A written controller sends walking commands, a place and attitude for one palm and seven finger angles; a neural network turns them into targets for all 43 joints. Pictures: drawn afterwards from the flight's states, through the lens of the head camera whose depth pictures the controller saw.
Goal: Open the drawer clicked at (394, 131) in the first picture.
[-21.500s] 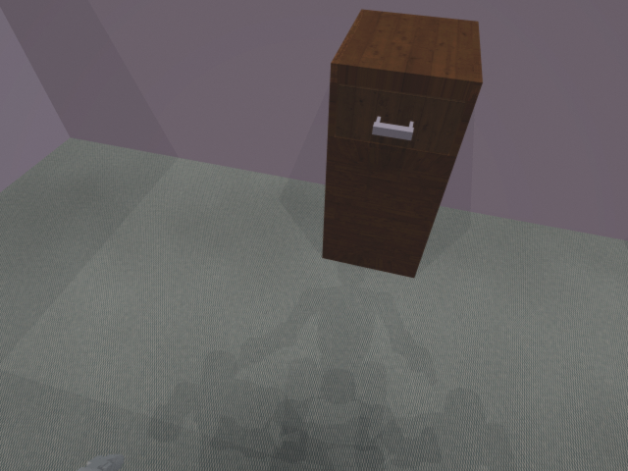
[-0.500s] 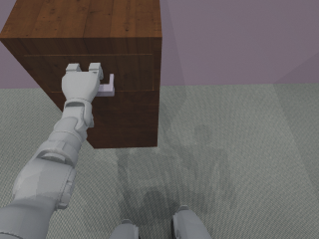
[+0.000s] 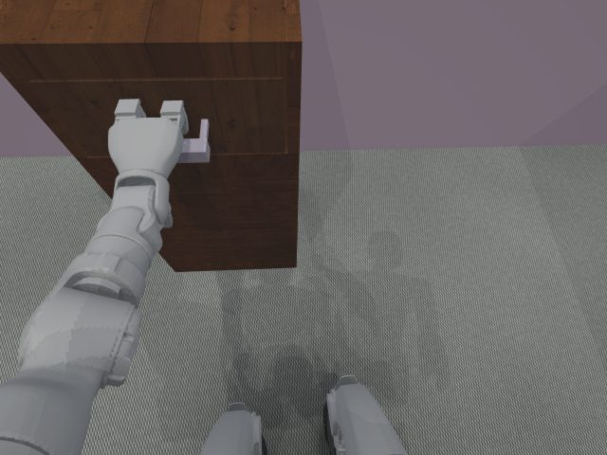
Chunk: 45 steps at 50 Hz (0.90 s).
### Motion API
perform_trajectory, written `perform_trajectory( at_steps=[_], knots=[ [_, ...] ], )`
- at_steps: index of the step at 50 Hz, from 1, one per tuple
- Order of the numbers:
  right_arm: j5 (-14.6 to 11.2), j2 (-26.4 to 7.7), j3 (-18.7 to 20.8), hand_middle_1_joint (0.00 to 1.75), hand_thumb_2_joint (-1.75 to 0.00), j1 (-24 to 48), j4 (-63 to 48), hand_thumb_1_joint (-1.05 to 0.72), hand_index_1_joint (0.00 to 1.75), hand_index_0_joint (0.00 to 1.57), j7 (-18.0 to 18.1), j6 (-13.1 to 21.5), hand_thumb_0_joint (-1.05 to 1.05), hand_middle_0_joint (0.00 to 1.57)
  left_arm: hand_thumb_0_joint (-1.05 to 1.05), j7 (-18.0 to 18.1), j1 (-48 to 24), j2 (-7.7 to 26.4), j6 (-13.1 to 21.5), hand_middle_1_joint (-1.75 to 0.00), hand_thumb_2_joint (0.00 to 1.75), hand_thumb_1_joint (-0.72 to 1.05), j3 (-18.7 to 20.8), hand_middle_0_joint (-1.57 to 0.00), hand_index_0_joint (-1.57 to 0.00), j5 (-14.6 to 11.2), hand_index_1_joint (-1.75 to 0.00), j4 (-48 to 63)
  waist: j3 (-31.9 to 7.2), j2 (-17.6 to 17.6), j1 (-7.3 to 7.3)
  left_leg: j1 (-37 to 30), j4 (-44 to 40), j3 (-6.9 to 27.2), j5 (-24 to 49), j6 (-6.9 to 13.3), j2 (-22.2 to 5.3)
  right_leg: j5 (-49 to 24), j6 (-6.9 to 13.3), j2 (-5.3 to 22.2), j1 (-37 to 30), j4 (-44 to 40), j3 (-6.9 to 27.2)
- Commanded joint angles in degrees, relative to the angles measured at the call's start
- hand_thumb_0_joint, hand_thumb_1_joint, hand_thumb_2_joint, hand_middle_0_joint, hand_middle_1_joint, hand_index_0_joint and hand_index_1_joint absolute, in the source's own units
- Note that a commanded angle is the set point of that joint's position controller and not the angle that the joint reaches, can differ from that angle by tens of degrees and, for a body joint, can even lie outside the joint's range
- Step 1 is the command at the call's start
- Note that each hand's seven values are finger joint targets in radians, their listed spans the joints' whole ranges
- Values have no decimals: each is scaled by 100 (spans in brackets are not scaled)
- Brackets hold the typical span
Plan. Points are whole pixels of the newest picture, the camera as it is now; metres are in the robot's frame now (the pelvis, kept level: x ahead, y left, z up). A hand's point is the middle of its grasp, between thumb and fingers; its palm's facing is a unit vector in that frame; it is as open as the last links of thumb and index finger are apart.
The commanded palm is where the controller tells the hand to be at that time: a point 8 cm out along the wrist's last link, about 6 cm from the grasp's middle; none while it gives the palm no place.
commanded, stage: lower the fingers behind the handle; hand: left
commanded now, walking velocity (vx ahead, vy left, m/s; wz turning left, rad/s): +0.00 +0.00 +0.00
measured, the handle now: (172, 138) +0.57 +0.15 +0.00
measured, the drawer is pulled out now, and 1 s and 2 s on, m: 0.00 0.00 0.00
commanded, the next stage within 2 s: lift the fingers back up to retry in 0.22 s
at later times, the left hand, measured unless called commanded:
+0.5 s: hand (158, 163) +0.52 +0.16 +0.01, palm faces -0.03 +0.02 -1.00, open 13.8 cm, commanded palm +0.50 +0.17 +0.06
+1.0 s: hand (148, 136) +0.52 +0.16 +0.07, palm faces -0.02 -0.02 -1.00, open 13.8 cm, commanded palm +0.49 +0.16 +0.12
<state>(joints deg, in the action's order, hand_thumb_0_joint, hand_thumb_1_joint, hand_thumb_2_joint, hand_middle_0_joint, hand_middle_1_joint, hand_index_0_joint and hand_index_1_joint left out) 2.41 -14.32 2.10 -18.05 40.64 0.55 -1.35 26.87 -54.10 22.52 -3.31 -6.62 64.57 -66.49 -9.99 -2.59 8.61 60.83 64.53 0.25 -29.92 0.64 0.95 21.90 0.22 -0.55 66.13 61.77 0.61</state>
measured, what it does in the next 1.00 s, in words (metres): rises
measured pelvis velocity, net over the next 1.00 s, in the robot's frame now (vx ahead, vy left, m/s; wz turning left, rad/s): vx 0.03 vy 0.00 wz -0.02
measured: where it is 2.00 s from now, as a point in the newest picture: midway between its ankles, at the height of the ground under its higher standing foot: outside the picture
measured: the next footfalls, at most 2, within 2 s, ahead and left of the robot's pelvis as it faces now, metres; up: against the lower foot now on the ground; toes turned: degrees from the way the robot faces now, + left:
none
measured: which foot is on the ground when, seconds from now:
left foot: down 0.00-1.00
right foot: down 0.00-1.00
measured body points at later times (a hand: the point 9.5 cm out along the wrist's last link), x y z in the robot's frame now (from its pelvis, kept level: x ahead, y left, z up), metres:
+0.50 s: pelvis -0.01 +0.00 +0.00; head +0.13 -0.01 +0.43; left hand +0.51 +0.16 +0.06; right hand +0.00 -0.27 -0.13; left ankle +0.00 +0.12 -0.65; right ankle +0.06 -0.12 -0.65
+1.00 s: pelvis +0.03 +0.00 +0.05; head +0.13 -0.01 +0.49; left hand +0.51 +0.16 +0.12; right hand +0.05 -0.27 -0.08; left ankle +0.00 +0.12 -0.65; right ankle +0.06 -0.12 -0.65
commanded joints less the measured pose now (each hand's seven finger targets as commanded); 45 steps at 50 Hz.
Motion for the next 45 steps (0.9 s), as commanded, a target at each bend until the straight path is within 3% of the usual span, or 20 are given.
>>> perform_trajectory(
  at_steps=[1,4,5,7,11,12,13,16,18,20,23,24,27,30,32,34,37,38,40,45],
  knots=[
    [-23,-931,282,30,-90,-940,-245,-90,30,20,118,98,0,20,0,-142,-2043,972,1,-120,30,-50,158,-30,-30,-85,-120,515,-2441,147,283,-707,-818,-44,1196,191,93,-984,140,-82,-2160,-755,-84],
    [-41,-957,272,30,-90,-946,-267,-90,30,20,129,106,0,20,0,-194,-1974,1092,40,-120,30,-50,273,-30,-30,-105,-120,517,-2363,218,248,-629,-814,-50,1094,196,80,-864,133,-86,-2116,-763,-74],
    [-33,-938,290,30,-90,-952,-284,-90,30,20,124,119,0,20,0,-212,-2061,934,76,-120,30,-50,175,-30,-30,-142,-120,588,-2411,195,288,-685,-813,-44,1133,199,90,-908,142,-97,-2115,-765,-81],
    [-47,-940,281,30,-90,-958,-297,-90,30,20,127,126,0,20,0,-229,-1874,983,106,-120,30,-50,220,-30,-30,-128,-120,565,-2427,174,211,-661,-824,-57,1060,194,84,-830,141,-93,-2123,-761,-82],
    [-38,-937,291,30,-90,-977,-258,-90,30,20,138,168,0,20,0,-180,-2056,866,157,-120,30,-50,90,-30,-30,-93,-120,559,-2311,132,319,-632,-796,-33,964,203,74,-699,136,-91,-1907,-774,-93],
    [-44,-975,295,30,-90,-995,-228,-90,30,20,136,163,0,20,0,-162,-2056,1040,143,-120,30,-50,237,-30,-30,-77,-120,533,-2275,137,300,-638,-795,-9,953,194,55,-649,147,-96,-1838,-748,-101],
    [-40,-967,270,30,-90,-969,-242,-90,30,20,149,166,0,20,0,-160,-2011,970,117,-120,30,-50,157,-30,-30,-71,-120,425,-2202,228,299,-540,-795,-26,895,200,77,-588,135,-87,-1866,-770,-96],
    [-30,-967,290,30,-90,-1011,-226,-90,30,20,144,197,0,20,0,-136,-2235,988,108,-120,30,-50,150,-30,-30,-92,-120,514,-2394,88,350,-599,-776,-27,912,209,77,-607,135,-82,-1870,-753,-94],
    [-34,-996,268,30,-90,-1008,-257,-90,30,20,157,171,0,20,0,-151,-2332,1333,69,-120,30,-50,370,-30,-30,-136,-120,672,-2579,122,267,-640,-832,-49,965,213,90,-699,121,-74,-2171,-796,-57],
    [-50,-958,295,30,-90,-1039,-296,-90,30,20,159,155,0,20,0,-182,-2540,1345,73,-120,30,-50,360,-30,-30,-156,-120,923,-2884,19,273,-862,-875,-41,1096,210,103,-853,120,-88,-2345,-856,-32],
    [-72,-958,273,30,-90,-1032,-280,-90,30,20,189,141,0,20,0,-203,-2502,1345,55,-120,30,-50,329,-30,-30,-143,-120,883,-2639,-1,271,-1059,-1026,-8,1141,200,76,-824,116,-101,-2312,-991,-74],
    [-76,-967,280,30,-90,-1057,-289,-90,30,20,197,141,0,20,0,-202,-2618,1435,89,-120,30,-50,393,-30,-30,-164,-120,1032,-2737,-9,274,-1165,-1068,1,1214,204,69,-891,108,-105,-2393,-1024,-71],
    [-54,-949,304,30,-90,-1088,-304,-90,30,20,198,132,0,20,0,-203,-2576,1605,233,-120,30,-50,566,-30,-30,-177,-120,1359,-3109,-222,128,-1551,-1146,5,1619,179,79,-1279,128,-113,-2707,-1075,-63],
    [-42,-907,338,30,-90,-1086,-287,-90,30,20,178,114,0,20,0,-144,-2514,1329,349,-120,30,-50,444,-30,-30,-175,-120,1446,-2994,-165,147,-1848,-1264,28,1886,158,58,-1435,142,-145,-2741,-1209,-100],
    [-50,-920,344,30,-90,-1067,-255,-90,30,20,164,73,0,20,0,-85,-2191,1377,345,-120,30,-50,535,-30,-30,-172,-120,1338,-2765,-97,39,-1875,-1375,-2,1973,150,65,-1520,149,-152,-2866,-1309,-107],
    [-51,-916,355,30,-90,-1049,-252,-90,30,20,155,39,0,20,0,-18,-2253,1308,318,-120,30,-50,482,-30,-30,-175,-120,1394,-2709,18,78,-1935,-1473,-29,1991,163,67,-1588,132,-156,-3009,-1433,-87],
    [-50,-903,382,30,-90,-1020,-218,-90,30,20,124,-17,0,20,0,23,-2205,1167,261,-120,30,-50,406,-30,-30,-153,-120,1438,-2627,-160,28,-2278,-1638,-41,2266,125,51,-1761,165,-169,-3091,-1548,-132],
    [-63,-906,383,30,-90,-1009,-234,-90,30,20,118,-44,0,20,0,22,-2109,1234,227,-120,30,-50,463,-30,-30,-156,-120,1459,-2642,-109,-22,-2355,-1689,-52,2366,119,53,-1855,164,-174,-3218,-1593,-130],
    [-77,-885,403,30,-90,-982,-257,-90,30,20,110,-82,0,20,0,-24,-2188,984,204,-120,30,-50,294,-30,-30,-200,-120,1526,-2558,-83,24,-2566,-1810,-25,2525,105,38,-1945,179,-189,-3281,-1699,-165],
    [-97,-850,452,30,-90,-920,-317,-90,30,20,80,-201,0,20,0,-163,-1747,797,205,-120,30,-50,252,-30,-30,-271,-120,1790,-2584,-52,-121,-3088,-2017,-44,3267,76,14,-2469,187,-208,-3695,-1884,-188]
  ],
)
